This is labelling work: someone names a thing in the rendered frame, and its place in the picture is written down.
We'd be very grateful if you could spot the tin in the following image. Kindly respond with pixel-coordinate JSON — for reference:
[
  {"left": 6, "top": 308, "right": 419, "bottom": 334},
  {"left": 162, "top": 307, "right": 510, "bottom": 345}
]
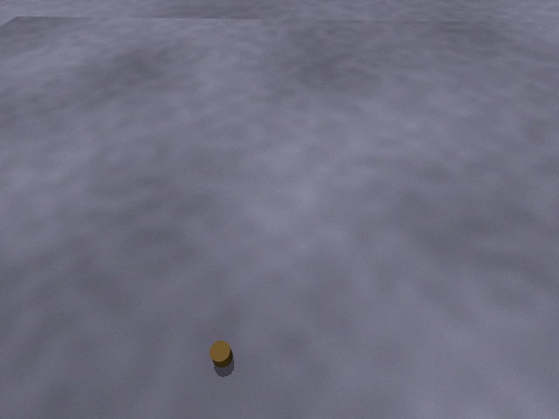
[{"left": 210, "top": 340, "right": 233, "bottom": 367}]

